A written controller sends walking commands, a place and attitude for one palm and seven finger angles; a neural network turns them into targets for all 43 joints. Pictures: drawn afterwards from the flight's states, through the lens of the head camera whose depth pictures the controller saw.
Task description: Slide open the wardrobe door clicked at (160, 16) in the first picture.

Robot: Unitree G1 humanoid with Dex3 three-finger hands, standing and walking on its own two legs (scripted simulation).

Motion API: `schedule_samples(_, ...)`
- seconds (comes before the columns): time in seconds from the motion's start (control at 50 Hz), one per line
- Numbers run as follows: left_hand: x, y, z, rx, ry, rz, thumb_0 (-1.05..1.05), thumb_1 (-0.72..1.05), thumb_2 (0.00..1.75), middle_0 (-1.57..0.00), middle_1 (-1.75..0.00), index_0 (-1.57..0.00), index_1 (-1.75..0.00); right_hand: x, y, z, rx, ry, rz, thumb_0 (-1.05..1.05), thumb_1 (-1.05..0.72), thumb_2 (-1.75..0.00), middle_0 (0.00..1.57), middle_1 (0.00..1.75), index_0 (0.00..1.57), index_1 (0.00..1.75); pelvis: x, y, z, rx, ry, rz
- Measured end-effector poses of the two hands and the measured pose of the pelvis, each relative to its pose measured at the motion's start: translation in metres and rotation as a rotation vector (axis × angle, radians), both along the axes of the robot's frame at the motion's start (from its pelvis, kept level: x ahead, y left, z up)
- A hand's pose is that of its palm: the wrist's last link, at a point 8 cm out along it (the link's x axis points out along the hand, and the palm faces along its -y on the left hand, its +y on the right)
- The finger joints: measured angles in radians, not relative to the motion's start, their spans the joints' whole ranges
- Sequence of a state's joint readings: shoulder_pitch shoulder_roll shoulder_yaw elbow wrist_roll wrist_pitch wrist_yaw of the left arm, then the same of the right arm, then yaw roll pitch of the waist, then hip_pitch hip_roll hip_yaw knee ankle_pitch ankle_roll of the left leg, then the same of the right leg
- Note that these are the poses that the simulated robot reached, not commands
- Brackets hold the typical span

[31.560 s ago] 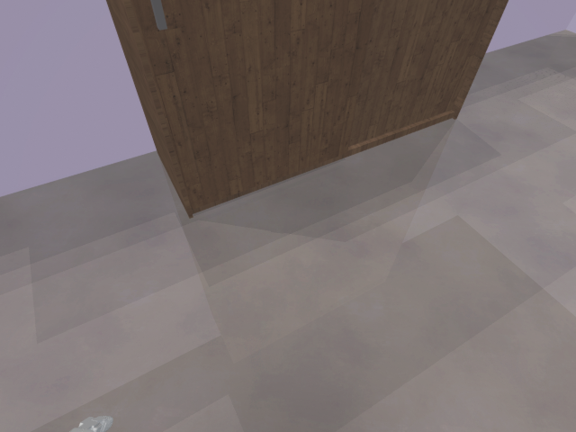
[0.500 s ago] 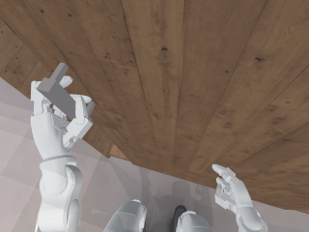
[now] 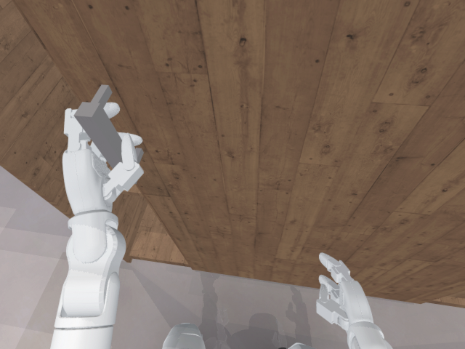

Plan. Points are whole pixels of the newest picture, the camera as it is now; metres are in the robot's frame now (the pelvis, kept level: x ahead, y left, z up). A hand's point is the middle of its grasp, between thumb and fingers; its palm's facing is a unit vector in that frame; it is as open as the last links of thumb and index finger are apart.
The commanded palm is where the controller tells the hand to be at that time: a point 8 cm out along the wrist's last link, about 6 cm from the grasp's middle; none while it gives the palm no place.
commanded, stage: step sideways, sliding the door along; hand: left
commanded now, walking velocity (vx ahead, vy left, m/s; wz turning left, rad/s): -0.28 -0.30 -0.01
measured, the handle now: (118, 137) +0.35 +0.23 +0.16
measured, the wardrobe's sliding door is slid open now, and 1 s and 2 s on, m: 0.28 0.49 0.55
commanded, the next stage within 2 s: stop walking and hold the door there in 1.68 s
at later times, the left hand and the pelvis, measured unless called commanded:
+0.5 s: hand (206, 175) +0.30 +0.09 +0.16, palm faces +0.28 -0.96 -0.08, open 6.6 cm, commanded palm +0.28 +0.06 +0.16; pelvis -0.08 -0.09 +0.01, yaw -4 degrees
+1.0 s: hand (290, 184) +0.30 -0.02 +0.16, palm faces +0.32 -0.94 -0.10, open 6.8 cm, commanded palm +0.28 -0.04 +0.16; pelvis -0.10 -0.22 +0.00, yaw -1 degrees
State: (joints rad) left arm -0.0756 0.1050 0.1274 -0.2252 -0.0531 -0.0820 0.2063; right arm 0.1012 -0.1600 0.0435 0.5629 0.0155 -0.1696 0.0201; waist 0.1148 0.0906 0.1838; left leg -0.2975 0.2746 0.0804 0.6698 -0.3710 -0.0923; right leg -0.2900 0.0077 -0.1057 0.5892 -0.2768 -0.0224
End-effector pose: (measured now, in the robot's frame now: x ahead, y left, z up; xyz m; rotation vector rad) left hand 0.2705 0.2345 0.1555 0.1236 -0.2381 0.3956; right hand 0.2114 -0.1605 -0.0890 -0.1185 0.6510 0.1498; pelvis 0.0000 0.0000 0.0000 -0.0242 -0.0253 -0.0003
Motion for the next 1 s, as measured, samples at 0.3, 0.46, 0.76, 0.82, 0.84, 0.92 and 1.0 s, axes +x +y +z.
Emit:
schedule_samples(0.3,0.001,-0.058,0.000,-0.019,0.002,-0.195,-0.01,0.76,0.81,-0.40,-1.40,-0.08,-1.33,-0.101,-0.103,0.021,-0.200,0.110,-0.203,0.02,-0.91,-0.90,0.20,0.30,0.19,0.30,-0.054,-0.029,0.013,-0.016,0.004,-0.054)
schedule_samples(0.46,-0.001,-0.091,0.005,-0.018,0.072,-0.152,0.00,0.77,0.83,-0.35,-1.40,-0.11,-1.36,-0.140,-0.130,0.018,-0.127,0.140,-0.205,0.02,-0.91,-0.90,0.20,0.30,0.20,0.30,-0.077,-0.077,0.019,-0.061,0.000,-0.082)
schedule_samples(0.76,-0.003,-0.153,0.006,-0.018,0.088,-0.112,-0.01,0.77,0.82,-0.38,-1.40,-0.08,-1.31,-0.157,-0.225,-0.004,-0.203,0.190,-0.236,0.02,-0.91,-0.90,0.20,0.30,0.19,0.30,-0.103,-0.142,0.006,-0.005,0.005,-0.033)
schedule_samples(0.82,-0.003,-0.166,0.007,-0.028,0.100,-0.117,0.00,0.78,0.82,-0.34,-1.40,-0.06,-1.30,-0.159,-0.231,0.003,-0.186,0.187,-0.195,0.02,-0.91,-0.90,0.20,0.30,0.19,0.30,-0.106,-0.157,0.012,-0.024,-0.006,-0.035)
schedule_samples(0.84,-0.004,-0.171,0.007,-0.030,0.103,-0.118,0.00,0.78,0.82,-0.33,-1.40,-0.06,-1.31,-0.159,-0.234,0.004,-0.179,0.185,-0.185,0.02,-0.91,-0.90,0.20,0.30,0.19,0.30,-0.107,-0.162,0.013,-0.029,-0.009,-0.035)
schedule_samples(0.92,-0.004,-0.189,0.008,-0.028,0.113,-0.107,0.00,0.79,0.82,-0.31,-1.39,-0.05,-1.32,-0.153,-0.245,0.003,-0.143,0.171,-0.160,0.02,-0.91,-0.90,0.20,0.30,0.20,0.30,-0.107,-0.189,0.011,-0.040,-0.014,-0.033)
schedule_samples(1.0,-0.003,-0.208,0.007,-0.009,0.104,-0.069,-0.01,0.77,0.84,-0.34,-1.38,-0.05,-1.31,-0.141,-0.263,-0.011,-0.095,0.147,-0.139,0.02,-0.91,-0.90,0.20,0.30,0.20,0.30,-0.102,-0.224,-0.002,-0.013,-0.008,-0.017)
